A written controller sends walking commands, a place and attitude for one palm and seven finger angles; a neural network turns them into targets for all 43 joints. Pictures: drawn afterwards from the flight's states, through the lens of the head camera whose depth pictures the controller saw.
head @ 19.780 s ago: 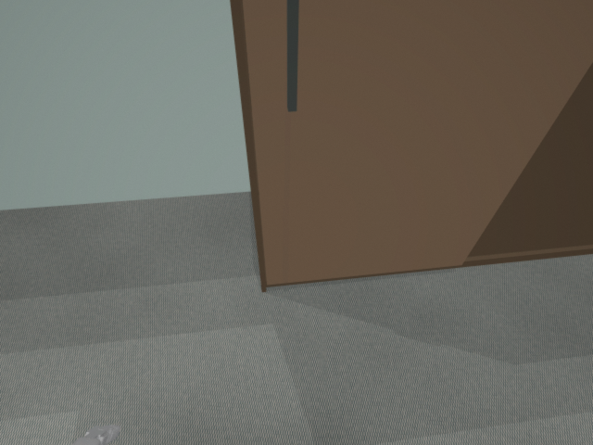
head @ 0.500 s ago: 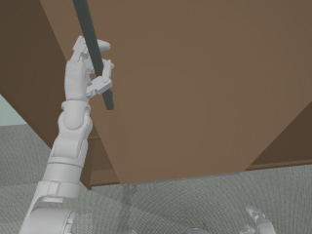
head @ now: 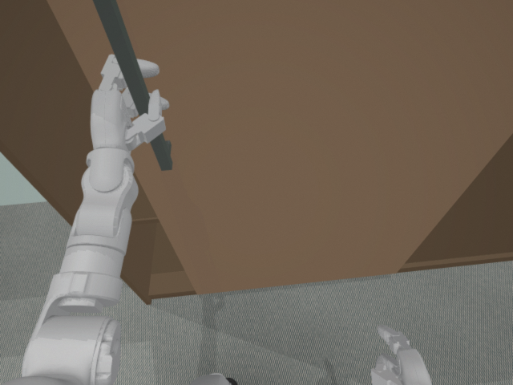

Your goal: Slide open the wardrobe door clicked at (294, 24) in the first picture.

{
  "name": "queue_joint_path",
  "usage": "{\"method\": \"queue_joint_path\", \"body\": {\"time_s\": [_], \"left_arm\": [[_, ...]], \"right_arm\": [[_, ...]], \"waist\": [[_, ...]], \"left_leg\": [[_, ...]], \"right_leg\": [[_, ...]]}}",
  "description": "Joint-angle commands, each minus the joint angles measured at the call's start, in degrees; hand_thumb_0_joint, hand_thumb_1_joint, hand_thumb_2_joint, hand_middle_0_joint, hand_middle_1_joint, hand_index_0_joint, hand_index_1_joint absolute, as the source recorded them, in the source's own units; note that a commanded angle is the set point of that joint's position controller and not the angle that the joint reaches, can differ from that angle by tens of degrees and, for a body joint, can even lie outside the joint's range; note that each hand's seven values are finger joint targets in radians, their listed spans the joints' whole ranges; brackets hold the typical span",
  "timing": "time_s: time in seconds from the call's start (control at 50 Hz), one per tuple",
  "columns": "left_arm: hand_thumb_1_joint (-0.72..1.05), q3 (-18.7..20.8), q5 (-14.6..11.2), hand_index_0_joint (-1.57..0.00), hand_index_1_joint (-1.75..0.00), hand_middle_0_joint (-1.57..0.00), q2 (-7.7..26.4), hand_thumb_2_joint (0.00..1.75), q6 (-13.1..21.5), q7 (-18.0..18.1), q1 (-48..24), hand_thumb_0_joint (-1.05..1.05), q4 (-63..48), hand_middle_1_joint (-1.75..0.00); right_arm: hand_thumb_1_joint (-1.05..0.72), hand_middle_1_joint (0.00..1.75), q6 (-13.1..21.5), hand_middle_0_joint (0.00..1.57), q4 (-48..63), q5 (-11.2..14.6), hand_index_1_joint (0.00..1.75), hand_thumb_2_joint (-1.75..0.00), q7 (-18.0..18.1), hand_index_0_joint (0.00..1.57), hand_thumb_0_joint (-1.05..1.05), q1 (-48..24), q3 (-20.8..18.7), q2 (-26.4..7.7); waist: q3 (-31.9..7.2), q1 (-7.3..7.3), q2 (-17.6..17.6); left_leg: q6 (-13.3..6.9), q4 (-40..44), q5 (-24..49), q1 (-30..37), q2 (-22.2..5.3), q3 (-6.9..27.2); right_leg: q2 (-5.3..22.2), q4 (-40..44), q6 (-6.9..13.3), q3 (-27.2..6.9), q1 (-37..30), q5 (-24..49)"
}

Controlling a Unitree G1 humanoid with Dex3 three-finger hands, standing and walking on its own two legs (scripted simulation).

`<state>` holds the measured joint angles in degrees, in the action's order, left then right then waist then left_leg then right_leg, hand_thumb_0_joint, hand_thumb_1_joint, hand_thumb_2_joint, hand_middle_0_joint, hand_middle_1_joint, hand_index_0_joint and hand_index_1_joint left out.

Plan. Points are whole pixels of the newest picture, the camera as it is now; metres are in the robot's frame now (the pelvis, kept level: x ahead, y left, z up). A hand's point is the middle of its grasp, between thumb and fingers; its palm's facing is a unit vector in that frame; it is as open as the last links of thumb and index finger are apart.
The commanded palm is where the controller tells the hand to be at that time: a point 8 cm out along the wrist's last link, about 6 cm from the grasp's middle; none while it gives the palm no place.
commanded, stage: stop walking and hold the door there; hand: left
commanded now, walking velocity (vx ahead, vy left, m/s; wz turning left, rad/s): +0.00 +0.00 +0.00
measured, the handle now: (142, 87) +0.47 +0.21 +0.21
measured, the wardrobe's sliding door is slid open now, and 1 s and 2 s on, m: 0.19 0.19 0.19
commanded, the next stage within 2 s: loosen the grip on the handle in 0.24 s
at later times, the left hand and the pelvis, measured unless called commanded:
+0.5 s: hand (145, 115) +0.42 +0.19 +0.20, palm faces +0.21 -0.97 -0.09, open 7.2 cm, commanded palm +0.39 +0.22 +0.19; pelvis -0.01 -0.01 +0.00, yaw +0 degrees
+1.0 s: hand (154, 118) +0.42 +0.18 +0.19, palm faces +0.18 -0.98 -0.12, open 14.5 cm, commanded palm +0.39 +0.23 +0.19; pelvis +0.00 +0.00 -0.01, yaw -2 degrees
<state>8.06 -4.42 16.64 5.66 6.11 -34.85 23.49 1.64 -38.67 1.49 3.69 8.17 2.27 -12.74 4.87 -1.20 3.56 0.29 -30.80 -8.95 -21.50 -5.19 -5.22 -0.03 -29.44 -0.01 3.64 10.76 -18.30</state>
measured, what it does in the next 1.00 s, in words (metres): stands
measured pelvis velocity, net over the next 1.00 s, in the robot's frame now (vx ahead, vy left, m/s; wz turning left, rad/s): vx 0.00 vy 0.00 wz -0.03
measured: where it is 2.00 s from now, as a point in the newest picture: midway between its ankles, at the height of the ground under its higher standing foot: outside the picture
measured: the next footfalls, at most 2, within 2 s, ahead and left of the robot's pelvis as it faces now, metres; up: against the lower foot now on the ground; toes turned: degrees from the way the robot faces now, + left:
none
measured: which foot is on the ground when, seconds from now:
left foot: down 0.00-1.00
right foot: down 0.00-1.00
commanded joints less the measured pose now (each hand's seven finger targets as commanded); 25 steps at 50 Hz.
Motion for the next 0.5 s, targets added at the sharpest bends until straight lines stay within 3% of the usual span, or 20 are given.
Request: {"method": "queue_joint_path", "body": {"time_s": [0.0,0.04,0.06,0.1,0.16,0.18,0.2,0.3,0.32,0.34,0.36,0.38,0.4,0.44,0.46,0.48], "left_arm": [[0.90,-0.3,0.9,-0.45,-1.40,-0.45,8.9,0.90,3.4,-1.4,-20.8,0.00,-7.2,-1.40],[0.90,1.2,1.1,-0.45,-1.40,-0.45,9.9,0.90,3.7,-1.4,-20.1,0.00,-5.6,-1.40],[0.90,-0.3,1.0,-0.45,-1.40,-0.45,8.0,0.90,4.0,-1.6,-20.7,0.00,-5.6,-1.40],[0.90,0.2,0.9,-0.45,-1.40,-0.45,9.2,0.90,4.3,-1.5,-20.0,0.00,-4.9,-1.40],[0.90,-0.1,0.8,-0.45,-1.40,-0.45,8.5,0.90,5.2,-1.6,-19.6,0.00,-4.8,-1.40],[0.90,-1.3,0.7,-0.45,-1.40,-0.45,7.1,0.90,5.3,-1.8,-19.8,0.00,-5.2,-1.40],[0.90,-0.7,0.7,-0.45,-1.40,-0.45,8.6,0.90,5.2,-1.7,-19.3,0.00,-5.1,-1.40],[0.90,-1.1,0.7,-0.45,-1.40,-0.45,8.9,0.90,5.6,-1.8,-19.8,0.00,-5.0,-1.40],[0.90,26.3,6.4,-0.45,-1.40,-0.45,45.0,0.90,6.4,-2.0,-57.8,0.00,-4.7,-1.40],[0.78,9.8,7.1,-0.45,-1.40,-0.45,19.9,0.84,2.4,-4.7,-48.0,0.00,13.6,-1.40],[0.66,13.2,5.0,-0.45,-1.40,-0.45,13.7,0.78,2.3,-6.8,-32.6,0.00,12.0,-1.40],[0.54,14.2,1.3,-0.45,-1.40,-0.45,14.6,0.73,4.0,-8.0,-31.0,0.00,3.8,-1.40],[0.42,16.2,0.5,-0.45,-1.40,-0.45,15.9,0.67,5.0,-7.4,-24.9,0.00,4.4,-1.40],[0.17,8.5,1.9,-0.45,-1.40,-0.45,12.0,0.55,7.3,-6.2,-31.4,0.00,1.6,-1.40],[0.05,6.4,2.9,-0.45,-1.40,-0.45,11.0,0.49,8.1,-5.5,-30.8,0.00,3.7,-1.40],[-0.07,5.5,3.8,-0.45,-1.40,-0.45,11.6,0.43,9.2,-4.9,-32.1,0.00,5.0,-1.40]], "right_arm": [[-0.90,0.30,1.6,0.20,6.5,0.9,0.30,-0.90,2.0,0.20,0.00,-1.6,-3.2,-7.1],[-0.90,0.30,1.2,0.20,6.4,0.7,0.30,-0.90,2.2,0.20,0.00,-1.4,-3.5,-7.6],[-0.90,0.30,1.1,0.20,6.2,0.6,0.30,-0.90,2.2,0.20,0.00,-1.1,-3.5,-7.6],[-0.90,0.30,0.8,0.20,5.6,0.6,0.30,-0.90,2.4,0.20,0.00,-0.7,-3.9,-8.5],[-0.90,0.30,0.6,0.20,5.8,0.6,0.30,-0.90,2.2,0.20,0.00,0.1,-4.1,-9.0],[-0.90,0.30,0.7,0.20,5.9,0.6,0.30,-0.90,2.2,0.20,0.00,0.2,-4.1,-8.8],[-0.90,0.30,0.7,0.20,5.6,0.7,0.30,-0.90,2.3,0.20,0.00,0.3,-4.3,-9.3],[-0.90,0.30,1.0,0.20,5.5,0.6,0.30,-0.90,2.3,0.20,0.00,0.8,-4.1,-9.2],[-0.90,0.30,4.0,0.20,5.7,0.4,0.30,-0.90,0.0,0.20,0.00,2.4,-8.7,-11.3],[-0.90,0.30,7.7,0.20,2.4,-1.8,0.30,-0.90,-0.4,0.20,0.00,2.9,-6.1,-10.1],[-0.90,0.30,8.4,0.20,3.1,0.5,0.30,-0.90,-0.7,0.20,0.00,8.5,-7.9,-10.4],[-0.90,0.30,8.1,0.20,3.9,0.4,0.30,-0.90,-1.0,0.20,0.00,5.2,-6.9,-10.5],[-0.90,0.30,7.7,0.20,3.2,0.1,0.30,-0.90,-1.0,0.20,0.00,5.4,-6.4,-9.7],[-0.90,0.30,7.7,0.20,4.0,-0.2,0.30,-0.90,-1.3,0.20,0.00,4.8,-5.7,-9.2],[-0.90,0.30,7.7,0.20,4.2,0.0,0.30,-0.90,-1.4,0.20,0.00,5.0,-5.5,-9.2],[-0.90,0.30,7.8,0.20,4.3,0.2,0.30,-0.90,-1.5,0.20,0.00,4.9,-5.2,-9.4]], "waist": [[-19.2,1.75,-10.5],[-17.4,1.21,-8.7],[-17.3,1.39,-8.1],[-17.1,1.61,-4.6],[-16.8,1.44,-3.3],[-16.8,1.60,-3.3],[-16.7,1.67,-1.9],[-17.4,1.77,-3.2],[-10.4,-1.64,-15.4],[-27.6,6.68,-19.4],[-32.6,3.65,-14.9],[-37.9,-0.18,-0.1],[-33.8,-0.52,6.7],[-24.1,3.49,-2.2],[-18.4,4.33,-5.1],[-15.9,4.78,-5.9]], "left_leg": [[0.5,-3.8,2.3,9.1,-1.3,3.4],[0.2,-2.9,5.1,9.9,-1.8,3.8],[0.0,-2.4,7.2,10.9,-2.2,4.1],[-1.0,-0.9,11.4,12.1,-3.9,5.7],[-1.9,0.0,11.2,11.4,-5.6,7.6],[-1.8,-0.3,10.4,11.8,-5.4,6.9],[-1.7,0.1,10.5,11.9,-5.4,7.0],[-1.4,-0.6,10.8,13.0,-4.9,6.0],[-2.7,-3.6,8.4,10.4,-1.5,2.7],[-2.6,4.1,18.5,12.4,5.0,1.6],[-2.1,1.2,22.2,17.3,4.8,1.8],[-1.1,-0.4,23.5,24.7,4.8,1.6],[-0.5,-0.6,21.0,25.1,4.4,1.9],[-1.4,0.8,8.3,18.5,3.6,2.5],[-1.7,1.3,2.1,14.9,3.3,3.0],[-1.8,2.0,-2.8,12.9,3.4,3.3]], "right_leg": [[12.4,3.8,2.6,-8.1,-2.8,29.2],[11.5,3.5,2.0,-7.6,-0.3,25.2],[10.7,3.2,1.5,-6.4,0.5,22.7],[8.9,2.7,0.6,-5.1,1.7,17.4],[6.8,2.9,0.1,-5.0,2.0,11.5],[7.0,3.4,0.3,-5.4,2.3,11.4],[7.0,3.3,0.3,-5.2,2.0,11.1],[7.4,3.6,0.4,-5.6,2.4,13.1],[6.6,10.9,-1.6,-12.4,6.1,27.2],[-0.1,-2.7,2.0,-2.9,1.0,40.7],[-0.7,-4.2,1.2,0.0,4.5,35.0],[0.1,-2.0,1.3,-1.8,3.1,31.7],[0.3,-0.7,1.4,-1.3,4.0,26.2],[-0.6,2.1,0.7,-1.5,11.0,13.9],[-0.7,2.8,0.4,-1.5,14.1,8.2],[-0.6,3.1,0.3,-1.7,15.9,3.9]]}}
